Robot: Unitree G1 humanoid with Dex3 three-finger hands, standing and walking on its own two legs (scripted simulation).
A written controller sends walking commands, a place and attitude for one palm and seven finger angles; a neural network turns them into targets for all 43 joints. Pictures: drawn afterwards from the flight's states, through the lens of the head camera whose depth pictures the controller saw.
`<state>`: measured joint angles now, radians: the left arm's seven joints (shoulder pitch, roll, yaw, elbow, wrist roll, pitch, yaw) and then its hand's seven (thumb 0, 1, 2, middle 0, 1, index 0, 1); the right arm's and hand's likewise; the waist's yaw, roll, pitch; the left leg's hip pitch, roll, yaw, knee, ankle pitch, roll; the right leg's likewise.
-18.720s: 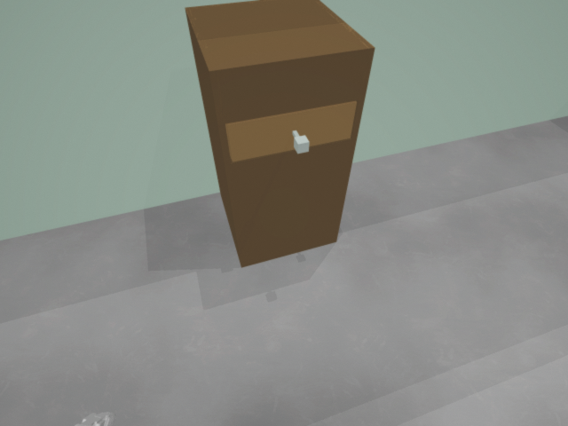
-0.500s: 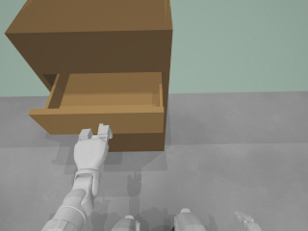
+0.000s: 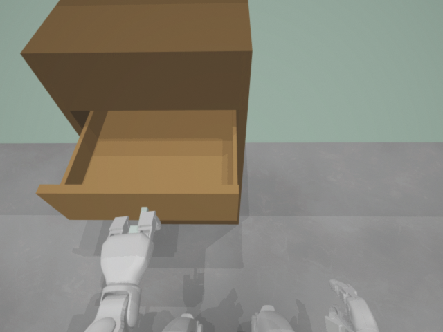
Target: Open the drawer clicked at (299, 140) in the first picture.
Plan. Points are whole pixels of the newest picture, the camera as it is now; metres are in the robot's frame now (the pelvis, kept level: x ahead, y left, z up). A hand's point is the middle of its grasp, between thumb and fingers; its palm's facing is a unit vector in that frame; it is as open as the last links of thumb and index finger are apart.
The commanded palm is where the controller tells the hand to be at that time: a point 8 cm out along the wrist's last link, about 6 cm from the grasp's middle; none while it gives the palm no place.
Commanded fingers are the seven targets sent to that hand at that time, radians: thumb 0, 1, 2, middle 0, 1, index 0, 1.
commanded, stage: pull the drawer open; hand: left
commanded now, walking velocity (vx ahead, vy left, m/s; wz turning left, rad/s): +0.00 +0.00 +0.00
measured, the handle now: (141, 227) +0.32 +0.18 -0.05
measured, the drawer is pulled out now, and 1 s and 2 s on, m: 0.22 0.30 0.30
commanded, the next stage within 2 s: open the thumb to release the handle in 0.94 s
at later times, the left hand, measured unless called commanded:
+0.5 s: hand (135, 287) +0.21 +0.18 -0.07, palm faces -0.04 -0.12 -0.99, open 6.8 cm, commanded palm +0.17 +0.19 -0.01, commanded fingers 0.00 0.90 0.90 -0.40 -1.35 -0.40 -1.35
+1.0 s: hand (131, 309) +0.17 +0.17 -0.07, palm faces -0.06 -0.14 -0.99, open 6.9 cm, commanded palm +0.13 +0.19 -0.01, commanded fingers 0.00 0.90 0.90 -0.40 -1.35 -0.40 -1.35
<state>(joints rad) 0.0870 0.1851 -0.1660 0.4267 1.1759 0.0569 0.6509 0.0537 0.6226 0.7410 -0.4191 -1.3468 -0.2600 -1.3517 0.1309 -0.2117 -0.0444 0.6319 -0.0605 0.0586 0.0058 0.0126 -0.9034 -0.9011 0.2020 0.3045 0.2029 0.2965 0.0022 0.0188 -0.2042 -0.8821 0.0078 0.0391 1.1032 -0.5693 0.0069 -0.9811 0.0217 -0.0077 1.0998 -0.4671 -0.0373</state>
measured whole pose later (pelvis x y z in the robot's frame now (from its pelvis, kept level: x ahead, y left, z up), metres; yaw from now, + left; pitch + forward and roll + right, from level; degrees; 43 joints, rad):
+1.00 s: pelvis -0.01 -0.02 -0.03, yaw +0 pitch +21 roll +3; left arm 0.46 0.22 -0.12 0.08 1.16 -0.06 0.61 0.07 0.64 0.70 -0.42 -1.35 -0.26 -1.35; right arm 0.09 -0.20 0.00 0.54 -0.09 0.03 0.03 0.01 -0.90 -0.90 0.20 0.30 0.20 0.30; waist 0.04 0.01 -0.22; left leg -0.97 0.01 0.05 1.23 -0.62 -0.01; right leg -1.09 0.02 0.00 1.26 -0.53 -0.06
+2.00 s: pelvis -0.02 -0.01 -0.02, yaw +2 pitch +19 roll +2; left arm 0.30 0.22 -0.19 0.22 1.17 0.02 0.66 -0.01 -0.49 0.30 -0.32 -1.20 -0.33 -1.21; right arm 0.09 -0.21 -0.02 0.61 -0.07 0.04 -0.03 0.01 -0.90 -0.90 0.20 0.30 0.20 0.30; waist 0.05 0.03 -0.20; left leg -0.96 -0.01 0.02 1.20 -0.58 -0.01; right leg -1.05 0.01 -0.02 1.21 -0.49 -0.05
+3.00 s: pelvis +0.00 +0.00 +0.02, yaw +0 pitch +12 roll +1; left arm 0.42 0.24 -0.22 0.00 1.12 0.07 0.56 -0.01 -0.49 0.30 -0.32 -1.20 -0.32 -1.20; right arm 0.12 -0.22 -0.01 0.55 -0.05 0.07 0.03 0.02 -0.90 -0.90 0.20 0.30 0.20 0.30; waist 0.07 0.04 -0.15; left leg -0.66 0.00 0.03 0.97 -0.52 0.00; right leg -0.77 0.02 0.00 0.99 -0.43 -0.04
